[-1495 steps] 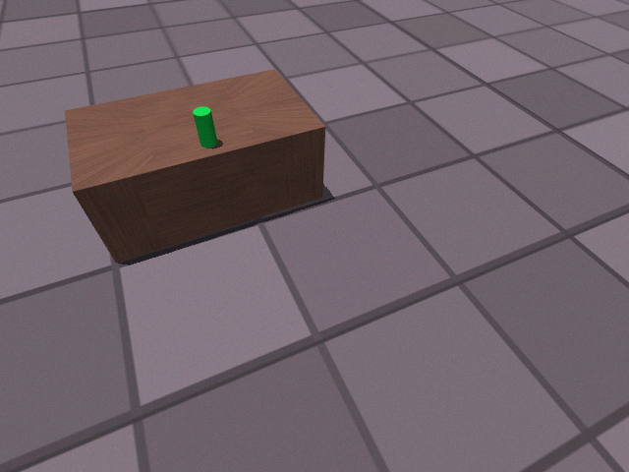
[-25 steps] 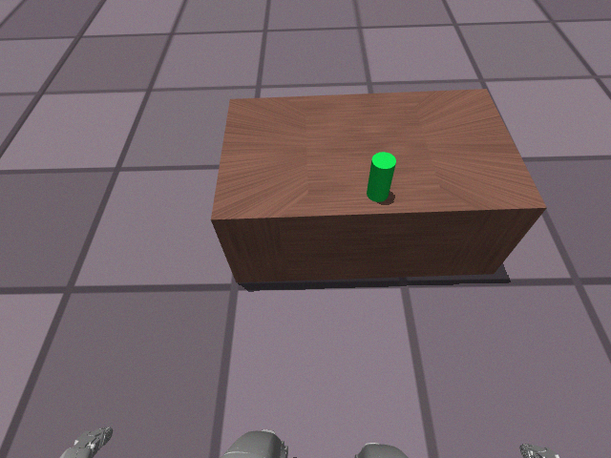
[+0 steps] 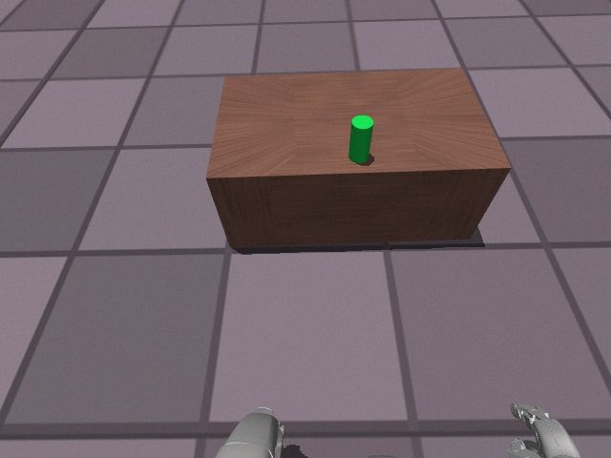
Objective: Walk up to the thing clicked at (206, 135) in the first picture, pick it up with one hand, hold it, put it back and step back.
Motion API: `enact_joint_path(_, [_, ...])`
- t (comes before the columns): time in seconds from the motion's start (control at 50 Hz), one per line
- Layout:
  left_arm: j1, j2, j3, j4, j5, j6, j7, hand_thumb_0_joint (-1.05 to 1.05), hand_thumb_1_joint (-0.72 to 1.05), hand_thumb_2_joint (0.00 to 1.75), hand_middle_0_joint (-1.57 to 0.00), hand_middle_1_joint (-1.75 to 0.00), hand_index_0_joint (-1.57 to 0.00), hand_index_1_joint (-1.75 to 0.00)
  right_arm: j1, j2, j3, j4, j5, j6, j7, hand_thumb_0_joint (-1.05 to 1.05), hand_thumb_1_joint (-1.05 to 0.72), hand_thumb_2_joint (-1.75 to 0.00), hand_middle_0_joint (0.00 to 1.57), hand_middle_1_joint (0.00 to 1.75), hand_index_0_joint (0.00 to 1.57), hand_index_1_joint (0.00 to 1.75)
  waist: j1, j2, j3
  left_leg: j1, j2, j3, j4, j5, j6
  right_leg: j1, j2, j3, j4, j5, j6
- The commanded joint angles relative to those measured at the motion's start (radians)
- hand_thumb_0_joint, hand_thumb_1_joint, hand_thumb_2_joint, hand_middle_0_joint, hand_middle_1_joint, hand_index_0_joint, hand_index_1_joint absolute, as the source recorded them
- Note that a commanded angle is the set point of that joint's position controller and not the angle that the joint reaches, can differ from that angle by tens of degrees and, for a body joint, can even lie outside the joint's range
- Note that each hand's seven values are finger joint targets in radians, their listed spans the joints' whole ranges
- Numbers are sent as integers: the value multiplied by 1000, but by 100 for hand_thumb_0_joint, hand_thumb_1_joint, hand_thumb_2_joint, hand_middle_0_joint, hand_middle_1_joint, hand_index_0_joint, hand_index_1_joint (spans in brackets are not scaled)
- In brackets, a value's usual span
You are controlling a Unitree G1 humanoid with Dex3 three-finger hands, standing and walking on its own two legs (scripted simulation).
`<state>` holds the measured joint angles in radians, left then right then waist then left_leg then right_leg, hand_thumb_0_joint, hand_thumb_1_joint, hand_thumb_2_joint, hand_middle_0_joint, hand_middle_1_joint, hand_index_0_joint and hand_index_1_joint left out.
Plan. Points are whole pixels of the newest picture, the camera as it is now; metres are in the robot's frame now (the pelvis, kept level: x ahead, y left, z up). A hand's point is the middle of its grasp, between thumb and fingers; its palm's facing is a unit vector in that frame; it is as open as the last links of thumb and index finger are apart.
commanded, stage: step back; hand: right
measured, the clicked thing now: (360, 140) +0.99 -0.12 -0.29
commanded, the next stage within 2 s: stand in 1.18 s
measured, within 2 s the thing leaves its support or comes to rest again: neither
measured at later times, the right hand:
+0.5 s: hand out of the picture +0.01 -0.24 -0.15, palm faces -0.13 +0.93 -0.35, open 7.4 cm
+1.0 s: hand out of the picture +0.07 -0.21 -0.14, palm faces -0.09 +0.93 -0.34, open 7.4 cm
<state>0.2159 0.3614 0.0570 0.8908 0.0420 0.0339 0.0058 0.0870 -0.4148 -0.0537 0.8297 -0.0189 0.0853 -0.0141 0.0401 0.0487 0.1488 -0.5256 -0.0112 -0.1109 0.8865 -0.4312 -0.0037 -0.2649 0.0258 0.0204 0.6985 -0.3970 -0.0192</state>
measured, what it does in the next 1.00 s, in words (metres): steps on the spot: left foot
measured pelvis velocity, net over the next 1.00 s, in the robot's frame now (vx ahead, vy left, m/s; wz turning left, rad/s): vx -0.05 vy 0.03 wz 0.08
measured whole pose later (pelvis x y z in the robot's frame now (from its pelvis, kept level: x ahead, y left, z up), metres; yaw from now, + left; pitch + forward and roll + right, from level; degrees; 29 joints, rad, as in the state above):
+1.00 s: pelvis -0.05 +0.03 +0.02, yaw +5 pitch -2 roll +0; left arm 0.11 0.37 0.03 1.04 0.01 -0.03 0.01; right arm 0.10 -0.34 -0.03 1.05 -0.02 0.00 0.00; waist 0.01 0.00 0.07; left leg -0.18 0.01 0.01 0.55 -0.34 0.00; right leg -0.23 -0.01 0.02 0.56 -0.30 0.01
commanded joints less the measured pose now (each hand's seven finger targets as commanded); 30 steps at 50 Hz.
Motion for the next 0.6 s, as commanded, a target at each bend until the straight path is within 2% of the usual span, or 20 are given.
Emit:
enact_joint_path(0.0, [-159, 302, 78, -119, 1, -41, 41, 0, 90, 90, -20, -30, -20, -30, 51, -177, -51, -46, 17, -21, -12, 0, -90, -90, 20, 30, 20, 30, -70, -102, -83, 14, -105, -112, 403, -49, -12, -138, -300, 219, -265, 449, -178])
enact_joint_path(0.06, [-71, 280, 78, -108, 3, -51, 41, 0, 90, 90, -20, -30, -20, -30, 74, -182, -48, -34, 4, -29, -6, 0, -90, -90, 20, 30, 20, 30, -18, -137, -136, 16, -76, -51, 356, -30, -31, 5, -253, 168, -224, 371, -163])
enact_joint_path(0.14, [21, 301, 95, -78, 7, -50, 40, 0, 90, 90, -20, -30, -20, -30, 7, -171, -45, -45, -13, -44, 6, 0, -90, -90, 20, 30, 20, 30, 57, -230, -155, -32, -8, 10, 13, -118, -30, 207, -293, 253, -262, 56, -175])
enact_joint_path(0.18, [4, 317, 97, -72, 2, -46, 32, 0, 90, 90, -20, -30, -20, -30, 35, -175, -51, -22, -17, -53, 12, 0, -90, -90, 20, 30, 20, 30, 43, -279, -163, 87, 4, 65, -143, -164, -15, 137, -316, 264, -279, -12, -178])
enact_joint_path(0.2, [-29, 330, 96, -75, 1, -43, 27, 0, 90, 90, -20, -30, -20, -30, 82, -174, -56, 7, -14, -57, 16, 0, -90, -90, 20, 30, 20, 30, 18, -294, -158, 198, 7, 97, -237, -146, 3, 49, -311, 245, -289, -26, -167])
enact_joint_path(0.24, [-42, 286, 71, -76, -3, -35, 21, 0, 90, 90, -20, -30, -20, -30, 176, -161, -65, 74, -15, -72, 18, 0, -90, -90, 20, 30, 20, 30, -39, -185, -171, 408, -23, 131, -522, 60, 31, -53, -234, 128, -151, 26, -97])
enact_joint_path(0.26, [-7, 228, 49, -74, -6, -33, 19, 0, 90, 90, -20, -30, -20, -30, 210, -196, -80, 89, -30, -81, 14, 0, -90, -90, 20, 30, 20, 30, -48, -15, -199, 533, 82, -77, -562, -33, 63, -215, -166, 60, 26, -5, -50])
enact_joint_path(0.28, [-77, 179, 32, -86, -27, -37, 19, 0, 90, 90, -20, -30, -20, -30, 139, -291, -83, 56, -37, -85, 16, 0, -90, -90, 20, 30, 20, 30, -69, 202, -135, 393, 333, -445, -676, -346, 182, -364, -22, -79, 126, -181, 12])
enact_joint_path(0.3, [-166, 273, 66, -72, -14, -44, 23, 0, 90, 90, -20, -30, -20, -30, 95, -317, -88, 47, -23, -88, 22, 0, -90, -90, 20, 30, 20, 30, -93, 112, -52, 155, 388, -494, -703, -415, 271, -236, -75, 48, 224, -212, 13])
enact_joint_path(0.32, [-139, 261, 59, -50, -24, -46, 11, 0, 90, 90, -20, -30, -20, -30, 29, -245, -67, 42, -30, -100, 18, 0, -90, -90, 20, 30, 20, 30, -43, 6, -11, 138, 298, -324, -648, -258, 218, -192, -74, 76, 228, -128, 3])
enact_joint_path(0.34, [-82, 226, 51, -33, -33, -51, -1, 0, 90, 90, -20, -30, -20, -30, -7, -208, -49, 41, -28, -106, 13, 0, -90, -90, 20, 30, 20, 30, -9, 37, -34, 218, 237, -212, -596, -113, 188, -188, -66, 49, 194, -68, 1])
enact_joint_path(0.38, [-53, 230, 50, 0, -29, -62, -9, 0, 90, 90, -20, -30, -20, -30, 2, -213, -50, 50, -24, -110, 12, 0, -90, -90, 20, 30, 20, 30, -19, 122, -60, 188, 213, -143, -569, -48, 157, -80, -63, -14, 53, -23, 8])
enact_joint_path(0.42, [-26, 204, 53, 28, -25, -67, -13, 0, 90, 90, -20, -30, -20, -30, -10, -205, -49, 50, -25, -98, 21, 0, -90, -90, 20, 30, 20, 30, -9, 127, -80, 157, 186, -92, -530, -95, 136, 67, -22, -57, -122, 6, 10])
enact_joint_path(0.44, [7, 199, 54, 45, -21, -73, -7, 0, 90, 90, -20, -30, -20, -30, -18, -193, -45, 49, -22, -89, 21, 0, -90, -90, 20, 30, 20, 30, 13, 114, -89, 138, 171, -63, -463, -57, 122, 142, -9, -62, -232, 60, 2])
enact_joint_path(0.46, [9, 223, 61, 56, -13, -79, 0, 0, 90, 90, -20, -30, -20, -30, 16, -148, -31, 54, -15, -85, 18, 0, -90, -90, 20, 30, 20, 30, 12, 28, -93, 81, 130, -28, -373, -47, 88, 227, -21, 13, -280, 90, -3])
enact_joint_path(0.48, [18, 279, 72, 52, -4, -89, 8, 0, 90, 90, -20, -30, -20, -30, 22, -103, -22, 43, -9, -87, 19, 0, -90, -90, 20, 30, 20, 30, 20, -123, -95, -28, 41, 19, -232, -71, 37, 232, -181, 305, -360, -43, -66])
enact_joint_path(0.5, [5, 342, 80, 54, -3, -95, 7, 0, 90, 90, -20, -30, -20, -30, 30, -121, -31, 59, -8, -82, 9, 0, -90, -90, 20, 30, 20, 30, 16, -196, -93, 43, -7, 42, -85, -172, 22, 82, -344, 502, -462, -265, -162])
enact_joint_path(0.52, [-58, 343, 80, 27, 1, -99, 5, 0, 90, 90, -20, -30, -20, -30, 71, -159, -45, 81, -12, -83, 10, 0, -90, -90, 20, 30, 20, 30, -11, -147, -63, 121, 20, 5, -30, -164, 15, -39, -394, 534, -467, -305, -214])
enact_joint_path(0.54, [-83, 313, 72, 17, -6, -102, 6, 0, 90, 90, -20, -30, -20, -30, 87, -161, -45, 89, -6, -90, 14, 0, -90, -90, 20, 30, 20, 30, -26, -103, -51, 126, 34, -2, -42, -121, 17, -37, -359, 459, -434, -234, -205])
enact_joint_path(0.58, [-91, 287, 62, 27, -4, -102, 7, 0, 90, 90, -20, -30, -20, -30, 96, -142, -44, 107, -6, -101, 17, 0, -90, -90, 20, 30, 20, 30, -33, -153, -88, 165, 45, 41, -138, -63, 23, -30, -302, 342, -388, -101, -160])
